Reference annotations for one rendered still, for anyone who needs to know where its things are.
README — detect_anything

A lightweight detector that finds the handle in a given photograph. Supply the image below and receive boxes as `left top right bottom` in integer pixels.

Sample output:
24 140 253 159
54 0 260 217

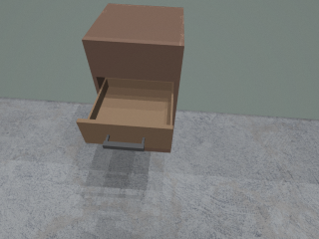
103 134 146 152

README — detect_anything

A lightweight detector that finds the drawer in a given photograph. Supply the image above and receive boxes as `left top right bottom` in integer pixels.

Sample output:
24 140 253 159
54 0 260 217
76 78 174 149

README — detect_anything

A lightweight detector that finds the cabinet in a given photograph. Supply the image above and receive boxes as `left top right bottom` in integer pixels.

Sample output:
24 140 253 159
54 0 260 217
82 3 184 153

